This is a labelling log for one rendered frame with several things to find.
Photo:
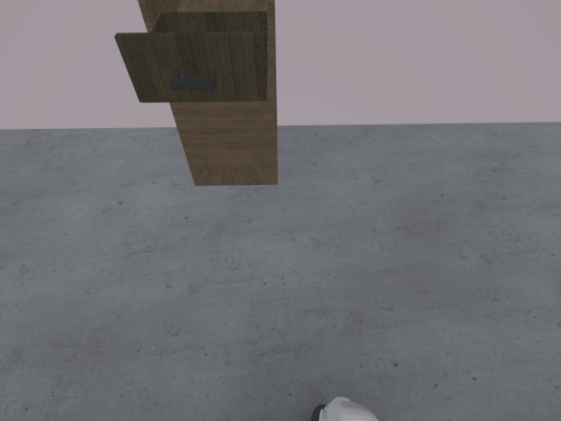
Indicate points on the handle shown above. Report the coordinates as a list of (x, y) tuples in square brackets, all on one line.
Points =
[(193, 83)]

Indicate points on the drawer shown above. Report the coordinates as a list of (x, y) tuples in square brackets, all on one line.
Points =
[(232, 42)]

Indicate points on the right robot shin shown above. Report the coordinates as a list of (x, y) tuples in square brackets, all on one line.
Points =
[(339, 399)]

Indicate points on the right robot thigh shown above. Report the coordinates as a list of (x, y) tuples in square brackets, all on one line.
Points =
[(346, 411)]

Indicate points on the cabinet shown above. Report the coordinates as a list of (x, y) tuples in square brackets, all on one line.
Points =
[(227, 143)]

